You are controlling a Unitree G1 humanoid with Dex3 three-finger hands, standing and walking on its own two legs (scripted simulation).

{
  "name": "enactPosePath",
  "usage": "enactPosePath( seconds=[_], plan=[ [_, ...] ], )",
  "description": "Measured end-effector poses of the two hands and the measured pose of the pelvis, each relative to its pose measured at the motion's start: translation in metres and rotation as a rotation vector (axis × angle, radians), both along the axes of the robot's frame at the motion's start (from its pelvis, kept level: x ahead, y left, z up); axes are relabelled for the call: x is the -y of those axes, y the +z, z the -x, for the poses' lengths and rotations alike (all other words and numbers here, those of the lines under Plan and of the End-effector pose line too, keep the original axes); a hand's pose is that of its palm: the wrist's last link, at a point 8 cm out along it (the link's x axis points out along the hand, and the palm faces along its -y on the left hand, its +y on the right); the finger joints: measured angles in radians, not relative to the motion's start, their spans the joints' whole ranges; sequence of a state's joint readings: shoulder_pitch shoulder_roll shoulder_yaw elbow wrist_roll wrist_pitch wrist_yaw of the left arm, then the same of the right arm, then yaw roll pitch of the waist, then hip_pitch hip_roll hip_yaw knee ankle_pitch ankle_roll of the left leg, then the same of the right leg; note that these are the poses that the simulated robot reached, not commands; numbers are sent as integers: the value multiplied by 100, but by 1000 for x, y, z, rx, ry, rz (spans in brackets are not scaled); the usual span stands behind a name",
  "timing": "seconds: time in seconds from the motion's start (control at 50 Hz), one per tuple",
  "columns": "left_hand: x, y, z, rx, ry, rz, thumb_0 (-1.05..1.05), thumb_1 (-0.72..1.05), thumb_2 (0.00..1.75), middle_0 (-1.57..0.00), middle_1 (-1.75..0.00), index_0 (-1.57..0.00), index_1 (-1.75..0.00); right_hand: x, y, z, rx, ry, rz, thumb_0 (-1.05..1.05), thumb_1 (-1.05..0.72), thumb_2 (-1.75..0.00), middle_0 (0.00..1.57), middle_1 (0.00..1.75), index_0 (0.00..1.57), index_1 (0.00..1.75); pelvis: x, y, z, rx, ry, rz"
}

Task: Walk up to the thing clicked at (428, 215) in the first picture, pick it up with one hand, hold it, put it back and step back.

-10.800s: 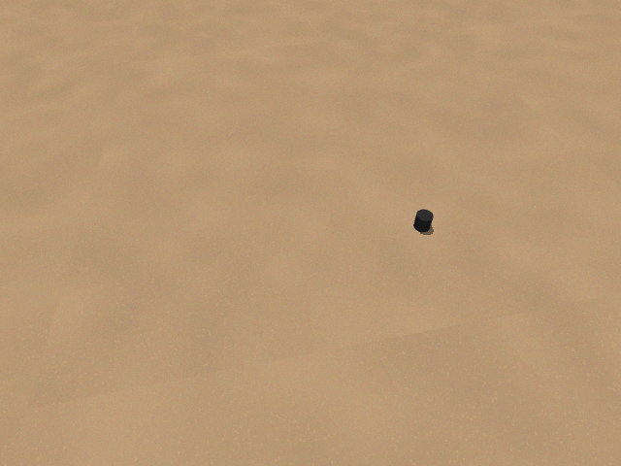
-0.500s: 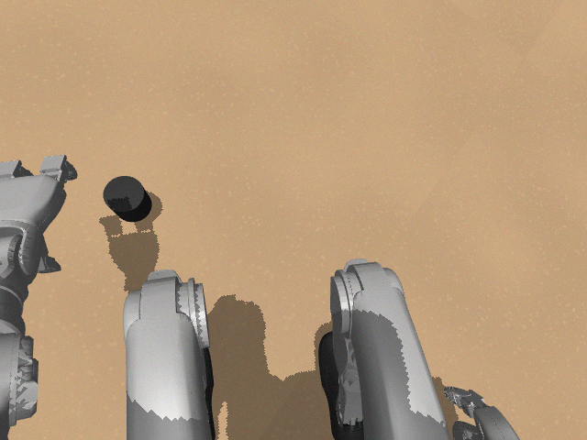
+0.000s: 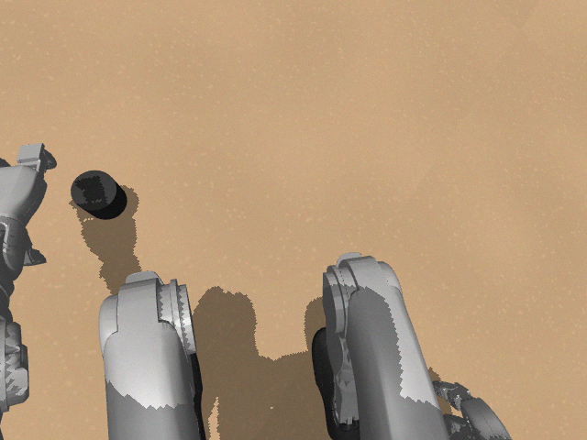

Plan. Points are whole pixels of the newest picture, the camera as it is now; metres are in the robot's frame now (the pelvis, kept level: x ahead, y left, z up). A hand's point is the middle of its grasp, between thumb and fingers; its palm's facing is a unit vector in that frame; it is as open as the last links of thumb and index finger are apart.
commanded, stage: rise first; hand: left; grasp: from above
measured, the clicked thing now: (100, 196) +0.48 +0.30 -0.30
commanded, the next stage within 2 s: approach in 0.08 s
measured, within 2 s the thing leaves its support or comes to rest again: neither
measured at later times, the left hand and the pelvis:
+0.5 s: hand (84, 191) +0.45 +0.29 -0.19, palm faces -0.41 -0.06 -0.91, open 14.1 cm; pelvis +0.00 +0.00 -0.02, yaw -1 degrees
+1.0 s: hand (52, 209) +0.42 +0.33 -0.19, palm faces -0.57 -0.13 -0.81, open 14.1 cm; pelvis +0.00 +0.00 -0.01, yaw -2 degrees
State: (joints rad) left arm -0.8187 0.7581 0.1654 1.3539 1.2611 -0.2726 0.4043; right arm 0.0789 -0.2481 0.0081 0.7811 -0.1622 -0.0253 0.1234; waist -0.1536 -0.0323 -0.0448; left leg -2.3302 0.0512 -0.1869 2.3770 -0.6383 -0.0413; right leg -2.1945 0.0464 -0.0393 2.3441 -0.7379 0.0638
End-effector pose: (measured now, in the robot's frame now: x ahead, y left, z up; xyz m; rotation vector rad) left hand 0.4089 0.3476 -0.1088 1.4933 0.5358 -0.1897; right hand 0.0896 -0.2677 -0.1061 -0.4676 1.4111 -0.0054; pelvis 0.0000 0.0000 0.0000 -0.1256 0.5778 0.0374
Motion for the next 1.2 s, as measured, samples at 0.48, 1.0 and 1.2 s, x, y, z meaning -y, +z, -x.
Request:
enactPosePath(
  seconds=[0.48, 1.0, 1.2],
  plan=[
    [51, -27, -41, 27, -120, 24, 0, -53, 98, -8, -105, -9, -104, 7, 0, 18, -18, 17, 34, 0, -90, -89, 21, 30, 20, 30, 1, -15, 1, 16, -16, 8],
    [18, -29, -29, -156, 53, 16, 0, -53, 95, -8, -107, -10, -105, -3, -5, 46, -105, -19, -47, 0, -91, -89, 21, 30, 20, 30, 3, -10, 0, 27, -22, 8],
    [30, -41, -20, 30, -128, 76, 0, -51, 93, -8, -105, -10, -102, 9, 9, -4, -2, 75, 76, 0, -91, -89, 21, 30, 20, 30, -5, -19, 2, 54, -13, 37]
  ],
)
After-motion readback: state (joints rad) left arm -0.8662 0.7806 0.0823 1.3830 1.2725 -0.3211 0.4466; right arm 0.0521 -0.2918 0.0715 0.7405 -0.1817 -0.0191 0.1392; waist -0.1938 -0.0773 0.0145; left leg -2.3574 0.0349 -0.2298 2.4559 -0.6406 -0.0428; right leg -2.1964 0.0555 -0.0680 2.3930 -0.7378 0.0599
